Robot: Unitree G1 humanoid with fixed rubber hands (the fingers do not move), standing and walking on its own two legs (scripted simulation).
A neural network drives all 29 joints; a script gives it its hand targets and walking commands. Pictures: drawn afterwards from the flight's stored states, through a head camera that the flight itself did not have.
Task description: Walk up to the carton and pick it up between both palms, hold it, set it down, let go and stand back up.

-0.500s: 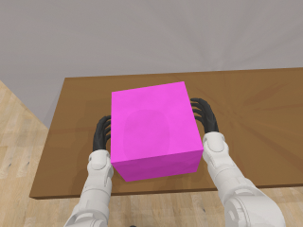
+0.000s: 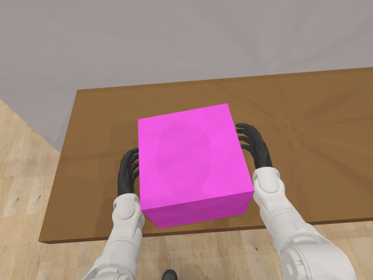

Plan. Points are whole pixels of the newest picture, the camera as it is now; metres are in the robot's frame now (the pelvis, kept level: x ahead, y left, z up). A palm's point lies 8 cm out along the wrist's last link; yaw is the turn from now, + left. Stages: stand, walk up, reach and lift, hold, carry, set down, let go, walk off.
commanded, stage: set down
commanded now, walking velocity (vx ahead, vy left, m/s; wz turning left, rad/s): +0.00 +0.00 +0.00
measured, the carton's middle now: (192, 167) +0.37 +0.05 -0.05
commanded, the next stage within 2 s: none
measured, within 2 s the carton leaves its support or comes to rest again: rests again in 0.44 s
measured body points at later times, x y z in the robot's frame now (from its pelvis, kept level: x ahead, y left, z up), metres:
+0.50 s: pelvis -0.02 +0.00 -0.01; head +0.08 +0.01 +0.43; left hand +0.32 +0.20 -0.05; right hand +0.39 -0.10 -0.02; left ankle +0.02 +0.15 -0.74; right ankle -0.04 -0.12 -0.74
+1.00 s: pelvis -0.03 +0.01 -0.01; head +0.05 +0.02 +0.43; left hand +0.31 +0.23 -0.03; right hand +0.40 -0.16 +0.01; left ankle +0.03 +0.15 -0.74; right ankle -0.04 -0.12 -0.74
